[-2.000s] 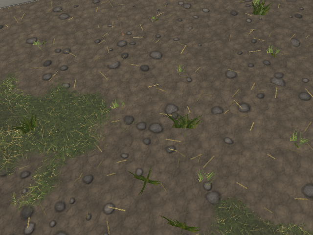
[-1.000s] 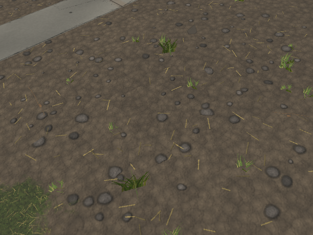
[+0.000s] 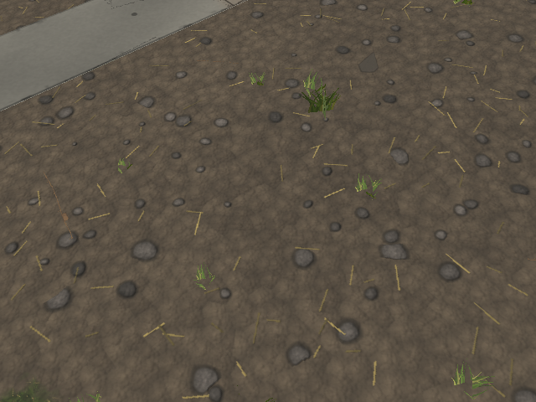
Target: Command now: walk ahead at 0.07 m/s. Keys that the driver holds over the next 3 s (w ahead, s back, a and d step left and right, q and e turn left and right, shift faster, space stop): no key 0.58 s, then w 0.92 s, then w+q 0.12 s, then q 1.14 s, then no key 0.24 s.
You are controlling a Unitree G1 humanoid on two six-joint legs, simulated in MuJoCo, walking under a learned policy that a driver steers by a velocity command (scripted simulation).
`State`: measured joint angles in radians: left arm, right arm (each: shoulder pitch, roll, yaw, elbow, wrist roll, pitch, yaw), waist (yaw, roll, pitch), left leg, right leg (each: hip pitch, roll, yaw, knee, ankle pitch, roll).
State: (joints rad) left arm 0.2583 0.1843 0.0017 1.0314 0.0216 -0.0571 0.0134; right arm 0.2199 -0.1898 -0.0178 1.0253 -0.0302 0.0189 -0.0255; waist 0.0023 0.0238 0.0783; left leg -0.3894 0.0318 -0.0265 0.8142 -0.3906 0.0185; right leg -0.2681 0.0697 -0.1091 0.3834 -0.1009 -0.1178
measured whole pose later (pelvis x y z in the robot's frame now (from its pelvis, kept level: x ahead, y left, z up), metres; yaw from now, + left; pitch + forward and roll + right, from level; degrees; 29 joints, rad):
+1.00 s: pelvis +0.14 +0.06 +0.00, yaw +0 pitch +0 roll +0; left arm 0.39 0.18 0.06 1.12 0.03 -0.04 0.00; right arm 0.37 -0.16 -0.04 1.06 -0.03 -0.08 -0.01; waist -0.01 -0.02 -0.01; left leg -0.14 -0.03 0.07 0.45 -0.32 0.07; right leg -0.30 0.01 -0.04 0.84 -0.42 -0.09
